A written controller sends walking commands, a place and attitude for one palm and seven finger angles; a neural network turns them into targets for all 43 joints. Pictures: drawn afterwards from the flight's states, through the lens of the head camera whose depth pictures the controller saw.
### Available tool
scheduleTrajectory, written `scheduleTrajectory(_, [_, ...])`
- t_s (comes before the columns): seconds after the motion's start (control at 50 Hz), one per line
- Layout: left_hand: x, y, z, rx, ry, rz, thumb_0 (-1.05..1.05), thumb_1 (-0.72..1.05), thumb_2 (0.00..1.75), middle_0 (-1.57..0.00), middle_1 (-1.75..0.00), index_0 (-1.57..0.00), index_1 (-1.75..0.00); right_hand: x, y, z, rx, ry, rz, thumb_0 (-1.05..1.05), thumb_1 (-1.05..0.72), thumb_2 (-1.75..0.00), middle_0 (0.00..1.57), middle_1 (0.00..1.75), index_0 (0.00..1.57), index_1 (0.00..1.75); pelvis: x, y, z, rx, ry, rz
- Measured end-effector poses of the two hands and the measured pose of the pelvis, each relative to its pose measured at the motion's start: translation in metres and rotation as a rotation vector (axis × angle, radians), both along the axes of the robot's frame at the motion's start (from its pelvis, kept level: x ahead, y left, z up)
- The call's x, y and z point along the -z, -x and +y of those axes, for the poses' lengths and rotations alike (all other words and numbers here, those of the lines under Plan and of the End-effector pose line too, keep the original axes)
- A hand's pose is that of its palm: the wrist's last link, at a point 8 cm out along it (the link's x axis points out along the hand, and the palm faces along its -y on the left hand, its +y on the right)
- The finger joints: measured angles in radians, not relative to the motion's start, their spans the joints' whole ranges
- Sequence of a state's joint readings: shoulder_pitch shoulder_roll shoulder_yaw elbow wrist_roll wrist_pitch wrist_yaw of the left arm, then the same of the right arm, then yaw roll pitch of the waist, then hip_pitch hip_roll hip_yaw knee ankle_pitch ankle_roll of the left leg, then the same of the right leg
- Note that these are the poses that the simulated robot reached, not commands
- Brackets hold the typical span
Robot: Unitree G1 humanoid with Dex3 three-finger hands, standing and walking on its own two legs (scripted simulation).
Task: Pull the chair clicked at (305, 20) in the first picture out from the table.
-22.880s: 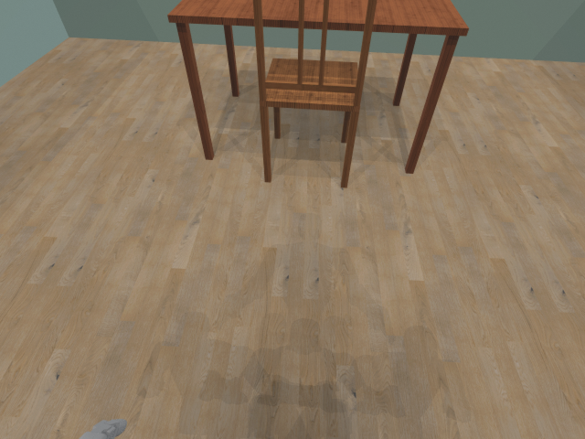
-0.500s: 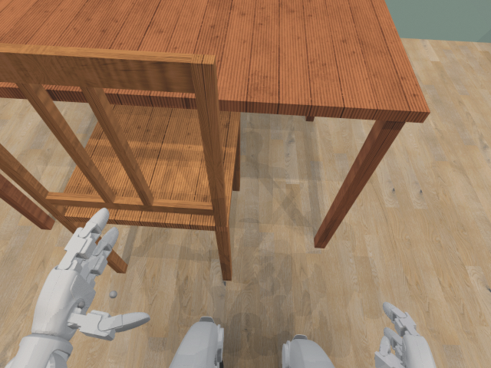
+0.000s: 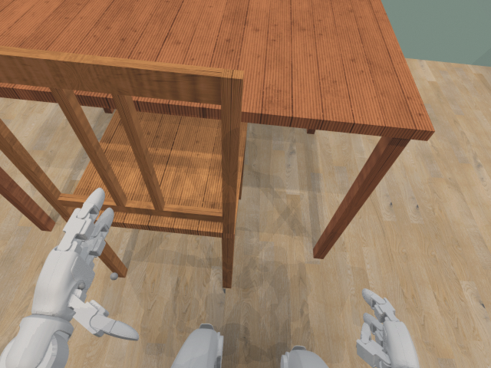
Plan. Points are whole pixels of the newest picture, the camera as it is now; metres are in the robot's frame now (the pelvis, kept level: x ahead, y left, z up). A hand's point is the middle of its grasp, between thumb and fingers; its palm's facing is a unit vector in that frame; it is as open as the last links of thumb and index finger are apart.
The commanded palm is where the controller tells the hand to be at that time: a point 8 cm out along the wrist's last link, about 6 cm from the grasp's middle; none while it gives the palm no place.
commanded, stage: raise the hand toward the chair's back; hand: left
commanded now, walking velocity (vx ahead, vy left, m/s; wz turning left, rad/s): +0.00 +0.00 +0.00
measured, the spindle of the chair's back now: (98, 157) +0.45 +0.31 +0.03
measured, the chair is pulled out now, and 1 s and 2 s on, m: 0.00 0.00 0.00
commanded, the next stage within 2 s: aim the fingers beside a spindle in 0.58 s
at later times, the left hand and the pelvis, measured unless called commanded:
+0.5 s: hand (131, 268) +0.25 +0.19 +0.05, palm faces -0.05 -1.00 -0.05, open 16.9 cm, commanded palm +0.23 +0.25 +0.06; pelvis +0.01 -0.01 +0.00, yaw +0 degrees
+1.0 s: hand (132, 258) +0.26 +0.19 +0.05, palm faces -0.02 -1.00 -0.07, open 16.9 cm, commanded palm +0.24 +0.25 +0.05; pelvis +0.01 -0.02 +0.00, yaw +0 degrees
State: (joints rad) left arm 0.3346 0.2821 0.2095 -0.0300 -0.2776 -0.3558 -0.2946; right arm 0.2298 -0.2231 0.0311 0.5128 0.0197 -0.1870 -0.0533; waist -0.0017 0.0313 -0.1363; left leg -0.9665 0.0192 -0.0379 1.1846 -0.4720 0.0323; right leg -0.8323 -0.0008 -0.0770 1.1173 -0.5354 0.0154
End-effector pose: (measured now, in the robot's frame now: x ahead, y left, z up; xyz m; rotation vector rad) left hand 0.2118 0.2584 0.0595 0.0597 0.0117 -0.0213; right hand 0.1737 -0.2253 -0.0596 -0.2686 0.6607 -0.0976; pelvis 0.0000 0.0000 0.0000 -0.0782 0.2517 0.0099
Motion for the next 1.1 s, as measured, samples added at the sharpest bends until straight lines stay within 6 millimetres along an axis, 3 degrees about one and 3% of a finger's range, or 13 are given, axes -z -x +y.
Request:
scheduleTrajectory(0.12, [0.003, -0.012, 0.002, 0.016, -0.005, 0.037, -0.02, -0.5, 0.3, -0.06, -0.08, -0.06, -0.08, 0.007, 0.013, -0.009, 0.032, -0.003, 0.045, 0.01, -0.9, -0.9, 0.2, 0.3, 0.21, 0.3, -0.001, 0.0, -0.001, 0.002, -0.003, 0.004])
scheduleTrajectory(0.26, [0.007, -0.013, -0.007, 0.03, 0.021, 0.074, -0.02, -0.5, 0.3, -0.06, -0.08, -0.06, -0.08, 0.003, 0.021, -0.021, 0.071, 0.01, 0.051, 0.01, -0.91, -0.9, 0.2, 0.3, 0.21, 0.3, -0.005, -0.004, -0.004, 0.013, -0.011, 0.008])
scheduleTrajectory(0.34, [-0.001, -0.015, -0.008, 0.0, 0.005, 0.01, -0.02, -0.5, 0.3, -0.06, -0.08, -0.06, -0.08, 0.003, 0.019, -0.026, 0.065, 0.017, 0.05, 0.01, -0.91, -0.9, 0.2, 0.3, 0.21, 0.3, -0.004, -0.005, -0.007, 0.009, -0.013, 0.009])
scheduleTrajectory(0.5, [0.01, -0.018, -0.016, 0.027, 0.008, 0.078, -0.02, -0.5, 0.3, -0.06, -0.08, -0.06, -0.08, 0.005, 0.007, -0.029, 0.061, -0.001, 0.039, 0.01, -0.91, -0.9, 0.2, 0.3, 0.21, 0.3, -0.003, -0.008, -0.012, 0.008, -0.017, 0.015])
scheduleTrajectory(0.72, [0.002, -0.022, -0.02, -0.005, -0.002, 0.026, -0.02, -0.5, 0.3, -0.06, -0.08, -0.06, -0.08, 0.009, -0.006, -0.031, 0.043, -0.014, 0.033, 0.01, -0.91, -0.9, 0.2, 0.3, 0.21, 0.3, -0.002, -0.013, -0.02, 0.004, -0.021, 0.022])
scheduleTrajectory(0.84, [0.014, -0.026, -0.021, 0.019, 0.003, 0.084, -0.02, -0.5, 0.3, -0.06, -0.08, -0.06, -0.08, 0.012, -0.005, -0.036, 0.056, -0.011, 0.046, 0.01, -0.91, -0.9, 0.2, 0.3, 0.21, 0.3, -0.001, -0.014, -0.023, 0.009, -0.024, 0.028])
scheduleTrajectory(1.0, [0.008, -0.03, -0.014, -0.007, -0.012, 0.023, -0.02, -0.5, 0.3, -0.06, -0.08, -0.06, -0.08, 0.017, 0.0, -0.043, 0.07, 0.0, 0.064, 0.01, -0.91, -0.9, 0.2, 0.3, 0.21, 0.3, 0.003, -0.014, -0.024, 0.011, -0.024, 0.038])
scheduleTrajectory(1.1, [0.019, -0.033, -0.015, 0.013, 0.0, 0.056, -0.02, -0.5, 0.3, -0.06, -0.08, -0.06, -0.08, 0.022, 0.003, -0.044, 0.075, 0.001, 0.074, 0.01, -0.91, -0.9, 0.2, 0.3, 0.21, 0.3, 0.006, -0.012, -0.023, 0.013, -0.025, 0.046])
